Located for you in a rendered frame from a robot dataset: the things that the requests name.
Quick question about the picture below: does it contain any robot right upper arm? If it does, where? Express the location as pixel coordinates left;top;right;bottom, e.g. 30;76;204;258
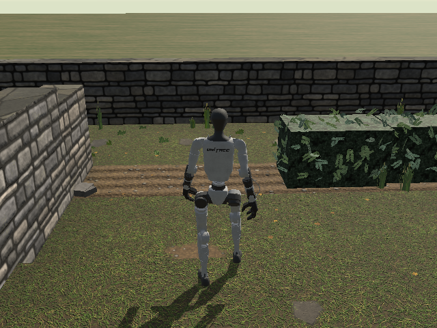
233;138;249;178

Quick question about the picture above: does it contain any robot right hand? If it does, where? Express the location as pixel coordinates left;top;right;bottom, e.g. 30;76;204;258
242;200;258;220

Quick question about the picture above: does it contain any robot left forearm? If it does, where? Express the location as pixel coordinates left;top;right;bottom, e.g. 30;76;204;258
183;165;194;190

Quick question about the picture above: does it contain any robot left upper arm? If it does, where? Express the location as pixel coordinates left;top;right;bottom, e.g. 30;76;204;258
186;137;205;174

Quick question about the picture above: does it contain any left robot shin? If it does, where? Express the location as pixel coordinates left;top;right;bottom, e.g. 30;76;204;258
197;233;209;277

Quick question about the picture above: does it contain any robot left hand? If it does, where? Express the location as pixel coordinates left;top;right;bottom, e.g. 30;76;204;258
183;187;198;202

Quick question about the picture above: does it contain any robot left foot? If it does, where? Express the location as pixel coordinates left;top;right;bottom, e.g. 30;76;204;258
198;268;210;286

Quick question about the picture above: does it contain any robot right forearm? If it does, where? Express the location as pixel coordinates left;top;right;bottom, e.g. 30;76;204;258
242;167;257;202

